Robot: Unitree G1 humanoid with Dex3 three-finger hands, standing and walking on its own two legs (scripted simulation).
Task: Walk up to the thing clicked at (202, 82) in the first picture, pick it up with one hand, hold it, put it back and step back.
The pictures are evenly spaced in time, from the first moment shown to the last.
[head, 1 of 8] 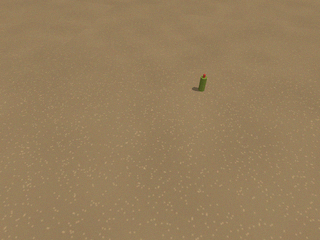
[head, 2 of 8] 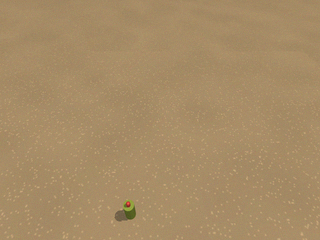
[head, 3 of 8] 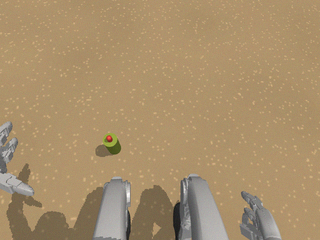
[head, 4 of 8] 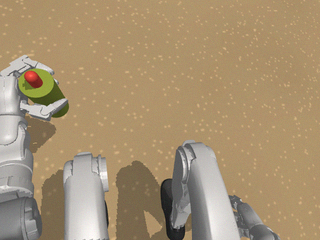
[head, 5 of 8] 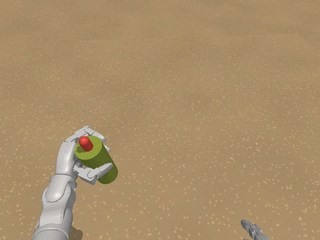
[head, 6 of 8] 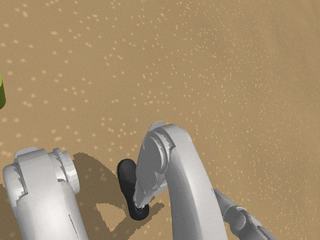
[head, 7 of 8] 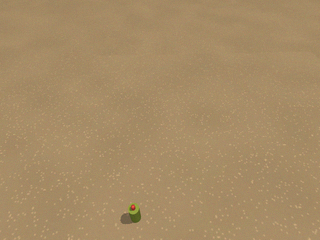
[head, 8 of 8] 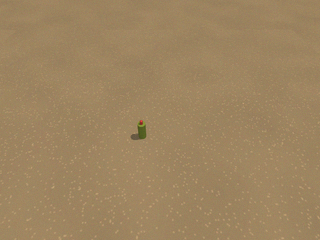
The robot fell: no
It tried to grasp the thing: yes
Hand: left
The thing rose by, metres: 0.69
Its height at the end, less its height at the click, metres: +0.00
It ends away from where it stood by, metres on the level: 0.01
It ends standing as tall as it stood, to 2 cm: yes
